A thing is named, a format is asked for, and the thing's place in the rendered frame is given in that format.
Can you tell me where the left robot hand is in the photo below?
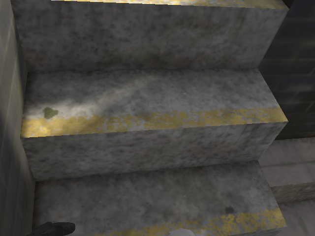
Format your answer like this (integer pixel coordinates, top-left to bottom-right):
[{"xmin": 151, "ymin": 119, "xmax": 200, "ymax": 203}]
[{"xmin": 27, "ymin": 221, "xmax": 76, "ymax": 236}]

